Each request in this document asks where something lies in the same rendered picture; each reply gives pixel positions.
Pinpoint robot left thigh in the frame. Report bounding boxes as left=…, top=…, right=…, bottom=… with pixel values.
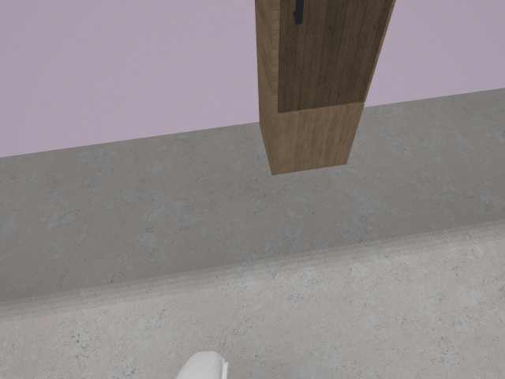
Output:
left=175, top=351, right=228, bottom=379

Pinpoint cupboard door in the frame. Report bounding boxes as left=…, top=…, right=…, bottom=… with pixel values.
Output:
left=278, top=0, right=393, bottom=113

